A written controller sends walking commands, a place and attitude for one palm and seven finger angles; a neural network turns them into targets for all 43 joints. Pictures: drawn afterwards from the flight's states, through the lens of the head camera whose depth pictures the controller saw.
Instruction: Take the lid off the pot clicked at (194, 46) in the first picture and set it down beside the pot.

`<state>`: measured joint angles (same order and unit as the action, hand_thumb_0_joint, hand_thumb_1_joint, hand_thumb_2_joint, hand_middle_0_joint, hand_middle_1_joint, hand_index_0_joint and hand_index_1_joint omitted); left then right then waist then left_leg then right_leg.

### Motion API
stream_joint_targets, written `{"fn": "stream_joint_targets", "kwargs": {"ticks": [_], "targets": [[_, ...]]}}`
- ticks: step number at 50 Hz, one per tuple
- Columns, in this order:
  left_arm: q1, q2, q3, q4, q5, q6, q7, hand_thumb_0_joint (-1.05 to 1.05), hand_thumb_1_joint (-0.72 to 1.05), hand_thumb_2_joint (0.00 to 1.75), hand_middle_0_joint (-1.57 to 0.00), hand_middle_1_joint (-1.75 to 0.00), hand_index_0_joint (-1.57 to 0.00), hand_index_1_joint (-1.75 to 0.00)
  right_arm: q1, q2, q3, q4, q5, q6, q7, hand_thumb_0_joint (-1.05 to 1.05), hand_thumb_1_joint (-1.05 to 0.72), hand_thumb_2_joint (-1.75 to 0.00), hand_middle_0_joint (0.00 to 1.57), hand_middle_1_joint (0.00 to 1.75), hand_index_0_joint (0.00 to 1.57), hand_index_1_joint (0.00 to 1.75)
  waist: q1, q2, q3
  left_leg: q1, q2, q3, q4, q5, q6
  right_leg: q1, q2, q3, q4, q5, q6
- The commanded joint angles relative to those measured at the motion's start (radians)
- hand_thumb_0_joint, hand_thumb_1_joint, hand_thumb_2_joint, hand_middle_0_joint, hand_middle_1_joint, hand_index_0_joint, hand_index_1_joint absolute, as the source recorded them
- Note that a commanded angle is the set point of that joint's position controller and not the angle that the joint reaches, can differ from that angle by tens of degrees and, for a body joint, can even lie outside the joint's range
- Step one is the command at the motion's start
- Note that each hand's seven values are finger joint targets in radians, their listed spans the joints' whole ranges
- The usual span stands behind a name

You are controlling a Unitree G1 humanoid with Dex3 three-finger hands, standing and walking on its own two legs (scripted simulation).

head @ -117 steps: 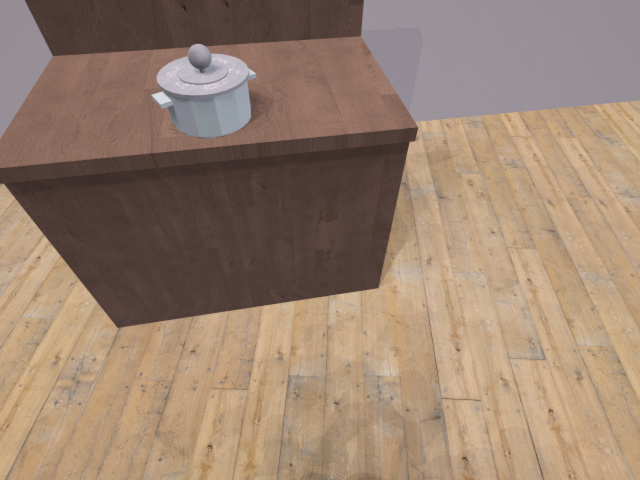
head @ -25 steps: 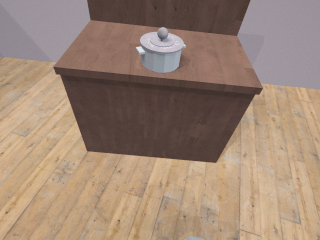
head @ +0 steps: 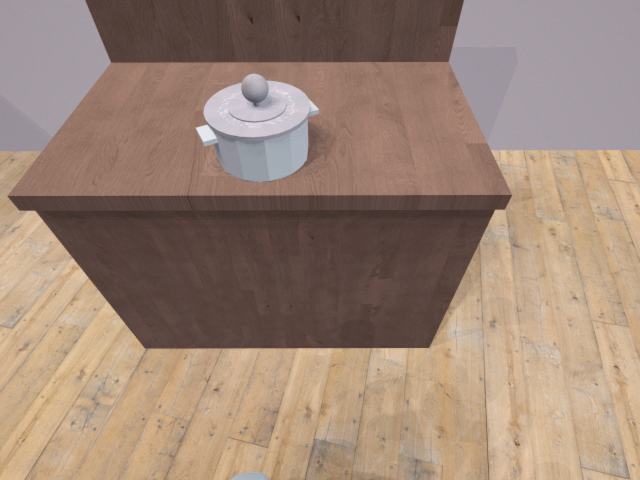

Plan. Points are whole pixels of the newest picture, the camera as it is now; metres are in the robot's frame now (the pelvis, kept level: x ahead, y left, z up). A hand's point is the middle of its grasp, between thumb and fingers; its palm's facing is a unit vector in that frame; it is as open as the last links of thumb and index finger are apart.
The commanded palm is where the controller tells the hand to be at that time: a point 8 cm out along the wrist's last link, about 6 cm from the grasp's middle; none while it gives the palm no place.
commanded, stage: take the last steps up to it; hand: left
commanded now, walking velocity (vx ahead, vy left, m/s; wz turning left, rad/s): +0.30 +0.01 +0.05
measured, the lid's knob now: (254, 88) +0.74 +0.14 +0.11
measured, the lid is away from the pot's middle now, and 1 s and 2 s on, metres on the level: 0.00 0.00 0.00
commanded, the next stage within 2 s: come to a stop and stand still in 0.48 s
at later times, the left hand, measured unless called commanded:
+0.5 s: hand out of the picture +0.12 +0.21 -0.17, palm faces +0.10 -0.99 -0.14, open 7.4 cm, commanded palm none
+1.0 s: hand (206, 371) +0.31 +0.21 -0.17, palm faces +0.07 -0.97 -0.22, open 7.3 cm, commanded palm none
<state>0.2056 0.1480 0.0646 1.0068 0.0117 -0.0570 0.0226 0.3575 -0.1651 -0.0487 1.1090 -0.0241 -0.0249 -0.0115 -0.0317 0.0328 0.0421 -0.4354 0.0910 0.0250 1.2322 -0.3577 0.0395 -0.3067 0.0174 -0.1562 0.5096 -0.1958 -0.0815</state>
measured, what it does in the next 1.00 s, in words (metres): walks ahead: left foot, then right foot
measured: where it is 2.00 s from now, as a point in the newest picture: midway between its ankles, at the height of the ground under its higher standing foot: outside the picture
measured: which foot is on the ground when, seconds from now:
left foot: up 0.00-0.34, down 0.36-0.82, up 0.84-1.00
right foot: down 0.00-0.36, up 0.38-0.74, down 0.76-1.00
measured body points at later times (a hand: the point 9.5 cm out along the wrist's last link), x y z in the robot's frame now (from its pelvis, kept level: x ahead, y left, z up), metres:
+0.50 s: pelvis +0.17 +0.04 +0.01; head +0.20 +0.07 +0.46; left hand +0.12 +0.26 -0.16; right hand +0.26 -0.18 -0.13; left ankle +0.18 +0.12 -0.73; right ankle +0.12 -0.07 -0.66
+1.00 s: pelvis +0.23 +0.03 +0.00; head +0.27 +0.03 +0.45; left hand +0.31 +0.26 -0.15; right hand +0.27 -0.20 -0.16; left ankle +0.18 +0.15 -0.68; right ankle +0.30 -0.10 -0.73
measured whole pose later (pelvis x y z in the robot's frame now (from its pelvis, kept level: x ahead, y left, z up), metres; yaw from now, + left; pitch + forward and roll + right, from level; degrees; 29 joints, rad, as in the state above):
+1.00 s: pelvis +0.23 +0.03 +0.00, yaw +2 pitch +0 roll +1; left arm 0.12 0.14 0.04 0.98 0.03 0.01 0.05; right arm 0.19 -0.16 -0.06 1.06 0.00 0.05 -0.03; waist 0.00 0.00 0.10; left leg -0.37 -0.01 0.01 0.96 -0.56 -0.03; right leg -0.35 -0.07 -0.06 0.52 -0.16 0.00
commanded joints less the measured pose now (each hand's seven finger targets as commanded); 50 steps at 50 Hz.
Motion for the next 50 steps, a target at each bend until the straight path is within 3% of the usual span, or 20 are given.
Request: {"fn": "stream_joint_targets", "kwargs": {"ticks": [1, 8, 12, 14, 16, 17, 18, 19, 23, 26, 30, 32, 34, 36, 38, 39, 41, 44, 46, 50], "targets": [[0.097, 0.091, 0.001, -0.01, 0.009, -0.019, -0.003, 0.0, 0.9, 0.9, -0.2, -0.3, -0.2, -0.3, 0.076, 0.004, -0.003, -0.055, -0.005, 0.011, 0.005, 0.0, -0.9, -0.9, 0.2, 0.3, 0.2, 0.3, -0.017, -0.104, 0.023, -0.035, 0.05, -0.004, -0.133, 0.07, -0.031, -0.052, -0.278, 0.238, -0.369, -0.023, -0.112], [0.207, 0.14, 0.004, 0.028, 0.011, -0.023, -0.015, 0.0, 0.9, 0.9, -0.2, -0.3, -0.2, -0.3, -0.142, -0.028, -0.009, -0.135, -0.001, -0.008, 0.03, 0.0, -0.9, -0.9, 0.2, 0.3, 0.2, 0.3, 0.054, -0.11, 0.025, -0.092, 0.019, 0.041, -0.439, 0.12, -0.038, 0.139, -0.278, 0.251, -0.366, -0.027, -0.122], [0.243, 0.146, 0.006, 0.05, 0.012, -0.022, -0.013, 0.0, 0.9, 0.9, -0.2, -0.3, -0.2, -0.3, -0.223, -0.033, -0.002, -0.161, 0.002, -0.024, 0.032, 0.0, -0.9, -0.9, 0.2, 0.3, 0.2, 0.3, 0.074, -0.105, 0.034, -0.065, -0.006, 0.056, -0.56, 0.086, -0.026, 0.226, -0.291, 0.237, -0.307, 0.123, -0.111], [0.246, 0.142, 0.006, 0.054, 0.012, -0.017, -0.011, 0.0, 0.9, 0.9, -0.2, -0.3, -0.2, -0.3, -0.204, -0.034, -0.001, -0.155, 0.003, -0.029, 0.028, 0.0, -0.9, -0.9, 0.2, 0.3, 0.2, 0.3, 0.06, -0.097, 0.042, 0.024, -0.024, 0.071, -0.63, 0.099, -0.017, 0.205, -0.284, 0.218, -0.259, 0.18, -0.096], [0.229, 0.132, 0.004, 0.06, 0.004, -0.015, -0.011, 0.0, 0.9, 0.9, -0.2, -0.3, -0.2, -0.3, -0.081, -0.057, -0.003, -0.11, -0.002, -0.042, 0.016, 0.0, -0.9, -0.9, 0.2, 0.3, 0.2, 0.3, 0.003, -0.058, -0.022, 0.252, -0.059, 0.091, -0.784, 0.172, -0.002, 0.168, -0.21, 0.137, -0.06, 0.313, -0.048], [0.235, 0.107, -0.001, 0.055, 0.0, -0.015, -0.015, 0.0, 0.9, 0.9, -0.2, -0.3, -0.2, -0.3, 0.033, -0.121, -0.017, -0.081, -0.008, -0.05, 0.005, 0.0, -0.9, -0.9, 0.2, 0.3, 0.2, 0.3, -0.042, 0.029, -0.096, 0.465, 0.043, -0.04, -0.817, 0.269, 0.045, 0.036, -0.151, 0.088, 0.154, 0.243, -0.004], [0.258, 0.054, -0.014, 0.031, -0.002, -0.015, -0.021, 0.0, 0.9, 0.9, -0.2, -0.3, -0.2, -0.3, 0.126, -0.227, -0.042, -0.071, -0.012, -0.048, -0.002, 0.0, -0.9, -0.9, 0.2, 0.3, 0.2, 0.3, -0.052, 0.226, -0.147, 0.616, 0.283, -0.355, -0.879, 0.379, 0.153, -0.206, -0.039, -0.005, 0.413, -0.219, 0.046], [0.212, 0.077, -0.014, 0.011, 0.005, -0.018, -0.015, 0.0, 0.9, 0.9, -0.2, -0.3, -0.2, -0.3, 0.138, -0.229, -0.038, -0.069, -0.003, -0.032, -0.009, 0.0, -0.9, -0.9, 0.2, 0.3, 0.2, 0.3, -0.057, 0.174, -0.133, 0.63, 0.351, -0.412, -0.92, 0.488, 0.228, -0.311, -0.035, 0.068, 0.587, -0.398, 0.043], [0.173, 0.057, -0.003, 0.034, 0.01, 0.009, -0.024, 0.0, 0.9, 0.9, -0.2, -0.3, -0.2, -0.3, -0.042, -0.083, 0.008, -0.095, 0.009, -0.053, -0.02, 0.0, -0.9, -0.9, 0.2, 0.3, 0.2, 0.3, 0.03, -0.005, 0.008, 0.323, 0.228, -0.172, -0.998, 0.526, 0.174, -0.262, -0.124, 0.15, 0.65, -0.193, 0.066], [0.201, 0.029, -0.002, 0.038, 0.014, 0.03, -0.021, 0.0, 0.9, 0.9, -0.2, -0.3, -0.2, -0.3, -0.029, -0.078, 0.004, -0.089, 0.008, -0.063, -0.025, 0.0, -0.9, -0.9, 0.2, 0.3, 0.2, 0.3, 0.051, 0.048, -0.04, 0.342, 0.174, -0.053, -0.993, 0.667, 0.158, -0.226, -0.12, 0.134, 0.568, -0.125, 0.084], [0.125, 0.028, -0.011, 0.011, 0.012, 0.044, -0.021, 0.0, 0.9, 0.9, -0.2, -0.3, -0.2, -0.3, -0.029, -0.094, 0.009, -0.076, 0.005, -0.054, -0.026, 0.0, -0.9, -0.9, 0.2, 0.3, 0.2, 0.3, 0.044, 0.062, -0.013, 0.33, 0.156, -0.017, -0.978, 0.722, 0.156, -0.178, -0.112, 0.107, 0.361, -0.085, 0.088], [0.09, 0.021, -0.021, 0.01, 0.009, 0.046, -0.011, 0.0, 0.9, 0.9, -0.2, -0.3, -0.2, -0.3, -0.029, -0.097, 0.013, -0.065, -0.001, -0.041, -0.032, 0.0, -0.9, -0.9, 0.2, 0.3, 0.2, 0.3, 0.031, 0.072, -0.021, 0.339, 0.148, -0.009, -0.918, 0.846, 0.129, -0.099, -0.089, 0.092, 0.226, -0.065, 0.087], [0.107, 0.039, -0.022, 0.017, 0.006, 0.045, -0.003, 0.0, 0.9, 0.9, -0.2, -0.3, -0.2, -0.3, -0.039, -0.106, 0.014, -0.055, -0.002, -0.025, -0.036, 0.0, -0.9, -0.9, 0.2, 0.3, 0.2, 0.3, 0.044, 0.056, -0.035, 0.322, 0.142, -0.016, -0.857, 0.805, 0.091, 0.014, -0.074, 0.09, 0.093, -0.003, 0.081], [0.158, 0.09, -0.017, 0.037, 0.009, 0.038, 0.004, 0.0, 0.9, 0.9, -0.2, -0.3, -0.2, -0.3, -0.033, -0.096, 0.012, -0.044, 0.009, -0.011, -0.036, 0.0, -0.9, -0.9, 0.2, 0.3, 0.2, 0.3, 0.066, 0.015, -0.063, 0.301, 0.076, 0.011, -0.767, 0.608, 0.017, 0.141, -0.098, 0.109, -0.079, 0.294, 0.087], [0.159, 0.188, -0.009, 0.034, 0.006, 0.03, 0.015, 0.0, 0.9, 0.9, -0.2, -0.3, -0.2, -0.3, 0.012, -0.057, 0.005, -0.047, 0.026, 0.007, -0.03, 0.0, -0.9, -0.9, 0.2, 0.3, 0.2, 0.3, 0.042, -0.113, -0.089, 0.128, -0.026, 0.022, -0.709, 0.137, -0.049, 0.272, -0.295, 0.303, 0.017, 0.895, -0.023], [0.155, 0.208, -0.007, 0.034, 0.003, 0.036, 0.013, 0.0, 0.9, 0.9, -0.2, -0.3, -0.2, -0.3, 0.037, -0.052, -0.004, -0.042, 0.024, 0.018, -0.03, 0.0, -0.9, -0.9, 0.2, 0.3, 0.2, 0.3, 0.029, -0.095, -0.068, 0.146, -0.063, 0.03, -0.671, 0.029, -0.052, 0.226, -0.353, 0.294, 0.005, 0.969, -0.059], [0.14, 0.211, 0.005, 0.028, 0.005, 0.039, 0.025, 0.0, 0.9, 0.9, -0.2, -0.3, -0.2, -0.3, 0.028, -0.037, -0.012, -0.036, 0.025, 0.043, -0.034, 0.0, -0.9, -0.9, 0.2, 0.3, 0.2, 0.3, 0.041, -0.25, -0.121, 0.121, -0.071, 0.046, -0.475, -0.181, -0.07, 0.255, -0.381, 0.342, -0.044, 1.03, -0.128], [0.105, 0.203, 0.015, 0.002, 0.009, 0.051, 0.038, 0.0, 0.9, 0.9, -0.2, -0.3, -0.2, -0.3, -0.042, -0.059, -0.023, -0.066, 0.024, 0.056, -0.036, 0.0, -0.9, -0.9, 0.2, 0.3, 0.2, 0.3, 0.074, -0.279, -0.131, 0.024, -0.079, -0.041, -0.226, -0.279, -0.071, 0.259, -0.4, 0.371, -0.072, 0.97, -0.188], [0.06, 0.208, 0.026, -0.029, 0.016, 0.06, 0.041, 0.0, 0.9, 0.9, -0.2, -0.3, -0.2, -0.3, -0.055, -0.054, -0.029, -0.078, 0.024, 0.064, -0.027, 0.0, -0.9, -0.9, 0.2, 0.3, 0.2, 0.3, 0.061, -0.193, -0.132, 0.022, -0.084, -0.049, -0.187, -0.24, -0.075, 0.208, -0.379, 0.338, -0.088, 0.826, -0.174], [-0.015, 0.218, 0.031, -0.08, 0.026, 0.071, 0.037, 0.0, 0.9, 0.9, -0.2, -0.3, -0.2, -0.3, -0.027, -0.032, -0.024, -0.098, 0.02, 0.064, -0.01, 0.0, -0.9, -0.9, 0.2, 0.3, 0.2, 0.3, 0.029, -0.209, -0.144, 0.117, -0.084, -0.016, -0.339, -0.143, -0.076, 0.081, -0.328, 0.301, -0.138, 0.438, -0.123]]}}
